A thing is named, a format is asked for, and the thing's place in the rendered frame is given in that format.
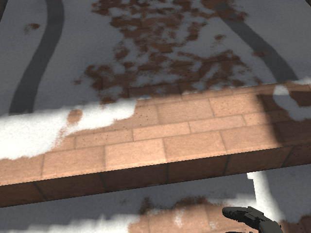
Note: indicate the robot right hand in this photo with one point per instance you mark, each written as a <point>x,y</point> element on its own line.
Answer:
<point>253,218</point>

